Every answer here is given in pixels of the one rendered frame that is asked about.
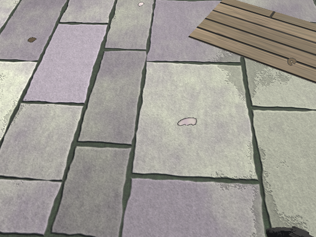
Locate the right robot hand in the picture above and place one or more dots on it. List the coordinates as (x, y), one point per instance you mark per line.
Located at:
(287, 232)

